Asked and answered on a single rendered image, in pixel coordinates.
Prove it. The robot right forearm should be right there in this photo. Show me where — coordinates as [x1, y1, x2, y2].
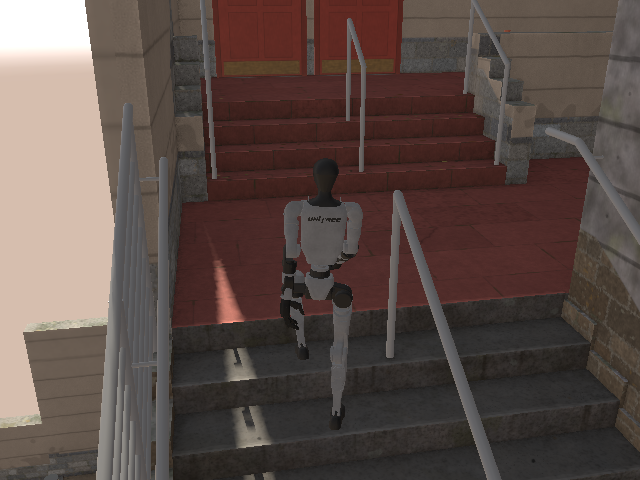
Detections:
[336, 245, 359, 264]

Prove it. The robot left upper arm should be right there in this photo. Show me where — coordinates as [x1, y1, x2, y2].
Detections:
[283, 200, 304, 258]

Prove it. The robot left hand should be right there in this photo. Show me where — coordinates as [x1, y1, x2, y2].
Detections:
[280, 299, 305, 330]

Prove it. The humanoid robot head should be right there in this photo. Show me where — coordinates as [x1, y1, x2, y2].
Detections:
[307, 158, 342, 207]

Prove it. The robot right upper arm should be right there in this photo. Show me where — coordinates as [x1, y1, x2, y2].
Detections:
[342, 202, 363, 254]

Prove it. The robot left forearm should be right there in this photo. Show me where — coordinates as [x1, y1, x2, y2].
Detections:
[280, 244, 297, 300]

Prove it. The right robot foot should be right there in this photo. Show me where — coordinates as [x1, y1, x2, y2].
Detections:
[329, 403, 345, 430]

